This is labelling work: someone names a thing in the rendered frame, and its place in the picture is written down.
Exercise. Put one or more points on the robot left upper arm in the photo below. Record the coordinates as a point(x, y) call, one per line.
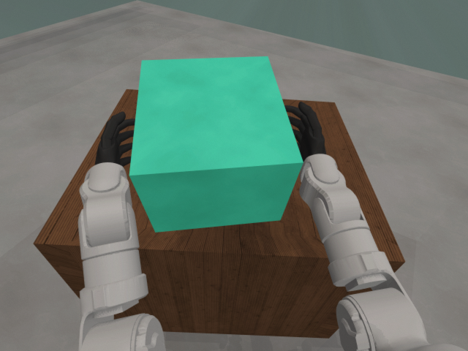
point(140, 332)

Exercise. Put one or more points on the right robot forearm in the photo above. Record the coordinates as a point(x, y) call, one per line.
point(355, 261)

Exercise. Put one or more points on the robot right hand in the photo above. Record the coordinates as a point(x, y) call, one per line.
point(309, 137)

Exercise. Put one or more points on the robot right upper arm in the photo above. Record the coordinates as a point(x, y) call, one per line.
point(382, 320)

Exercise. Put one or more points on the carton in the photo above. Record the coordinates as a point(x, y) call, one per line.
point(213, 144)

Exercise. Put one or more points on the left robot forearm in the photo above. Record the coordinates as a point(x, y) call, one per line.
point(109, 246)

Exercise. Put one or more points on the robot left hand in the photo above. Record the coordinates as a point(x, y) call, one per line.
point(109, 149)

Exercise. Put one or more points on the pedestal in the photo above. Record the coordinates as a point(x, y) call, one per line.
point(261, 279)

